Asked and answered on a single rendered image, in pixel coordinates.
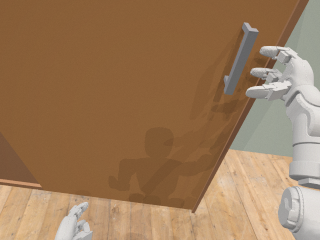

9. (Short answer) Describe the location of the handle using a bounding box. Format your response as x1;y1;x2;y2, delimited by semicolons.
223;22;259;95

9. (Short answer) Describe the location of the right robot hand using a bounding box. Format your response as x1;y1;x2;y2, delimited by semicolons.
245;46;314;101

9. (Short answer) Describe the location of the robot right upper arm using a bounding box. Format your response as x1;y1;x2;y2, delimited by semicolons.
278;186;320;240

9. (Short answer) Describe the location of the robot right forearm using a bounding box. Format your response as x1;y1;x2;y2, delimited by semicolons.
284;85;320;190

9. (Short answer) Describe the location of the wardrobe door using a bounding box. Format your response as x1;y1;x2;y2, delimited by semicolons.
0;0;298;210
0;132;39;184

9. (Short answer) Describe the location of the left robot hand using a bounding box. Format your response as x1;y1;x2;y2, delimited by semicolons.
54;202;93;240

